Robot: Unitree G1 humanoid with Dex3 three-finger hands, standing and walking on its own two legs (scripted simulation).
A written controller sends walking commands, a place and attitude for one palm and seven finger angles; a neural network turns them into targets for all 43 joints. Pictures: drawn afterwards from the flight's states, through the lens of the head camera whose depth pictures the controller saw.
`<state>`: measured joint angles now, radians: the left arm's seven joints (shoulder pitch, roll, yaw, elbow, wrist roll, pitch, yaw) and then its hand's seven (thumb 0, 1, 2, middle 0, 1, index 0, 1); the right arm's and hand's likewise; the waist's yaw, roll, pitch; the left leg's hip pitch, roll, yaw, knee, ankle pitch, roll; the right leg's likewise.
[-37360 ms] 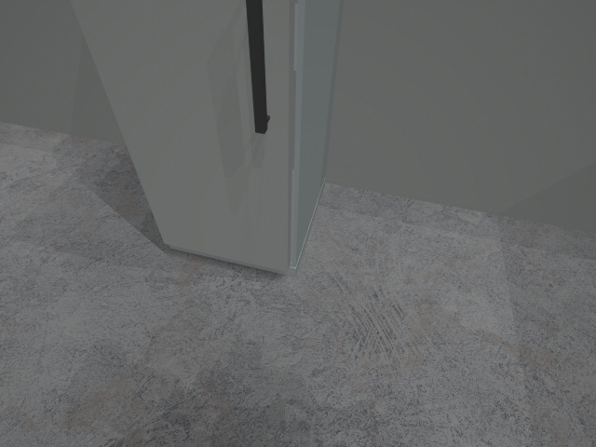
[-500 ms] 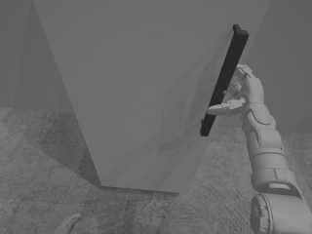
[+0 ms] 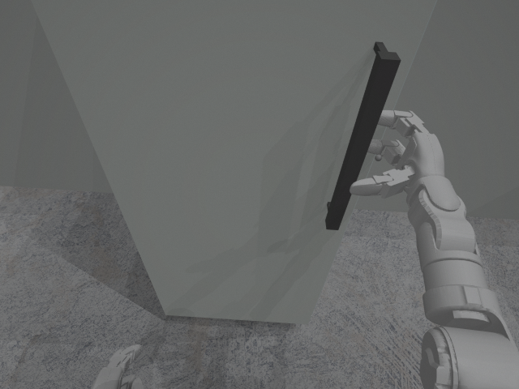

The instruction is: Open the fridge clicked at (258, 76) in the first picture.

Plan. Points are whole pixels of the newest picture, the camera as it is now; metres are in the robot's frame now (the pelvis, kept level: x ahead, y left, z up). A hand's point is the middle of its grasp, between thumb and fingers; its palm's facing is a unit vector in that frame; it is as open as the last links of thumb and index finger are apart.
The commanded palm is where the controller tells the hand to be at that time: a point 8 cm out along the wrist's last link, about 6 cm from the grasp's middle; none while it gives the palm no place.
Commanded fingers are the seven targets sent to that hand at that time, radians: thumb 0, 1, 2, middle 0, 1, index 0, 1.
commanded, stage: move the hooked fingers beside the handle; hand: right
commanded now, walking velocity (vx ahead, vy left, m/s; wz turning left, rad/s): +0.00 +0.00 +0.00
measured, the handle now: (351, 152) +0.47 -0.11 +0.15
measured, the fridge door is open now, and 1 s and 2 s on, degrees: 0 0 0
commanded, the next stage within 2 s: feel for the door with the fingertips in 1.90 s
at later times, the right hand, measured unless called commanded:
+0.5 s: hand (386, 162) +0.41 -0.15 +0.18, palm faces +0.01 +1.00 -0.01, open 14.0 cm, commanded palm +0.39 -0.20 +0.18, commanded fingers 0.00 0.50 -0.30 0.30 1.20 0.30 1.20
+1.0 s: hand (401, 165) +0.40 -0.17 +0.19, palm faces +0.02 +1.00 -0.01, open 14.0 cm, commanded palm +0.38 -0.22 +0.18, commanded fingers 0.00 0.50 -0.30 0.30 1.20 0.30 1.20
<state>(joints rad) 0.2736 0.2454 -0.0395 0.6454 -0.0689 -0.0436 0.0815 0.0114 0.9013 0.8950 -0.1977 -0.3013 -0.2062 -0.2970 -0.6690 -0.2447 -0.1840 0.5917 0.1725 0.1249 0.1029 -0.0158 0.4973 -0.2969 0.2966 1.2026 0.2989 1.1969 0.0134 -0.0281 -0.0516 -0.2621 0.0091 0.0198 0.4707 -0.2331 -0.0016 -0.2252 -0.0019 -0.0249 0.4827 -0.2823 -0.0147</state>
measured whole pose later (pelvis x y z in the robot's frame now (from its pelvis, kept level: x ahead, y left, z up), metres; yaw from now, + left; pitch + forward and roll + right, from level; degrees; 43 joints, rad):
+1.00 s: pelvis -0.01 +0.01 +0.00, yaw +0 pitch +0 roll +0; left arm 0.27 0.25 -0.04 0.64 -0.07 -0.03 0.10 0.01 0.90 0.90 -0.20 -0.30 -0.21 -0.30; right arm -0.61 -0.31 -0.22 0.54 0.18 0.14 0.15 -0.02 0.50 -0.30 0.30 1.20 0.30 1.20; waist 0.01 -0.03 -0.04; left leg -0.24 0.00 0.03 0.46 -0.22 0.01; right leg -0.21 -0.01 -0.02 0.47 -0.27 -0.01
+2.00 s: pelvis +0.00 +0.00 +0.00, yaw +0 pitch +1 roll +0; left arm 0.23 0.24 -0.05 0.61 -0.07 -0.02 0.09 0.01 0.90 0.90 -0.20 -0.30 -0.21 -0.30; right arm -0.57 -0.29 -0.21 0.48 0.19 0.21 0.16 -0.02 0.50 -0.30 0.30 1.20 0.30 1.20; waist 0.00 -0.03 -0.06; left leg -0.24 0.01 0.03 0.46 -0.23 -0.01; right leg -0.21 0.00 -0.02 0.48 -0.29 -0.02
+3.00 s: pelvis -0.01 +0.01 +0.00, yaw -1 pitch +2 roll +0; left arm 0.28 0.25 -0.04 0.67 -0.06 -0.04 0.08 0.01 0.90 0.90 -0.20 -0.30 -0.21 -0.30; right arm -0.77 -0.27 -0.18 0.74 0.16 0.07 0.10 -0.02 0.50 -0.30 0.35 1.25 0.36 1.24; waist 0.02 -0.03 -0.05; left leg -0.29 0.01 0.04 0.48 -0.23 0.01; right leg -0.27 -0.01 0.00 0.50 -0.28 -0.01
